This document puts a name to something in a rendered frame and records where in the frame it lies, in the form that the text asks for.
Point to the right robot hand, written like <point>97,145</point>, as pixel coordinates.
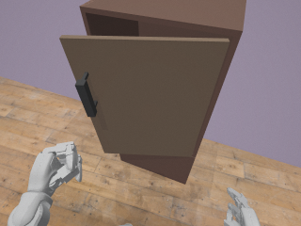
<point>244,215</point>

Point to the left robot hand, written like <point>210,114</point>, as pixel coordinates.
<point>48,172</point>

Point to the cupboard door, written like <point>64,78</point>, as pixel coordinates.
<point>152,92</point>

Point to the handle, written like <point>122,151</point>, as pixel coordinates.
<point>85,96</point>

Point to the left robot forearm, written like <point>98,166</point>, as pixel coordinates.
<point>32,210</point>

